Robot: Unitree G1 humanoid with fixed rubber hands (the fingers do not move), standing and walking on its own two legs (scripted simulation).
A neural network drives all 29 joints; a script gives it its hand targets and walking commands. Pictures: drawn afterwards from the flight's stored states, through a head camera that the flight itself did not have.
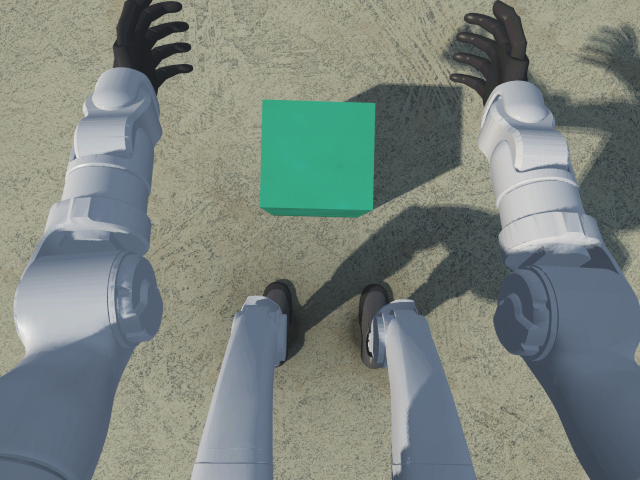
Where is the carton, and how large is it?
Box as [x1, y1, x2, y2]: [260, 99, 374, 217]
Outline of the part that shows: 262,99 260,207 273,215 357,217 371,210 373,184 374,103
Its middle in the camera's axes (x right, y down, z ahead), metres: -0.01 -0.15 +0.84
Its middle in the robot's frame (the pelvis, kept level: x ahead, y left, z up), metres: +0.51 +0.03 -0.51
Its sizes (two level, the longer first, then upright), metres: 0.210 0.200 0.250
